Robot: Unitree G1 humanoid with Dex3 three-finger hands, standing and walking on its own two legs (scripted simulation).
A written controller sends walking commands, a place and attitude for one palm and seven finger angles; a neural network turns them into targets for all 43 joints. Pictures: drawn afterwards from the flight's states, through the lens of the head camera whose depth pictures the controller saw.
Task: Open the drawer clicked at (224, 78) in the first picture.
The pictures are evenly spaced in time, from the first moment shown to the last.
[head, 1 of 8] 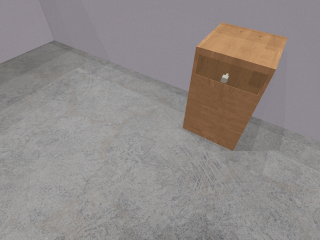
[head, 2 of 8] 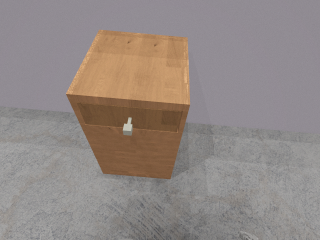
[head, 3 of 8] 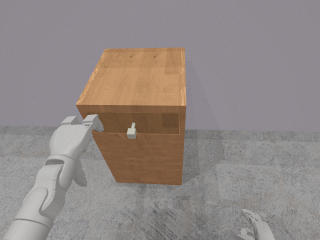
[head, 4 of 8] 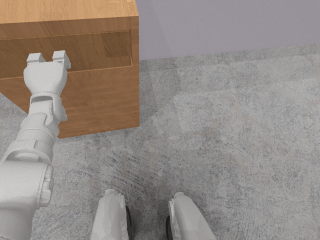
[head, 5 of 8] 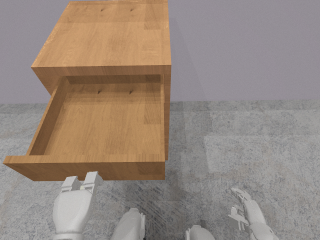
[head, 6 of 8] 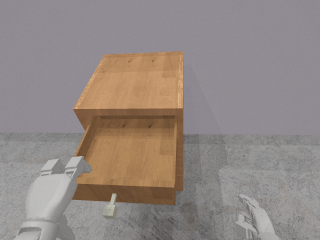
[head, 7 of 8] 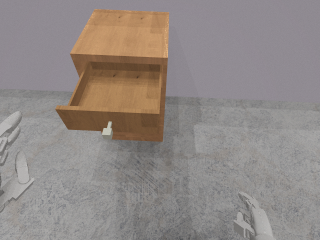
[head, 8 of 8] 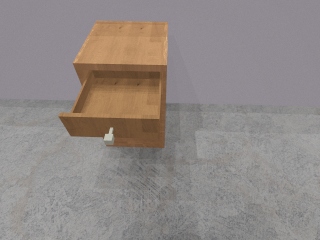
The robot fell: no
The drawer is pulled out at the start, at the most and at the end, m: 0.00 0.30 0.29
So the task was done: yes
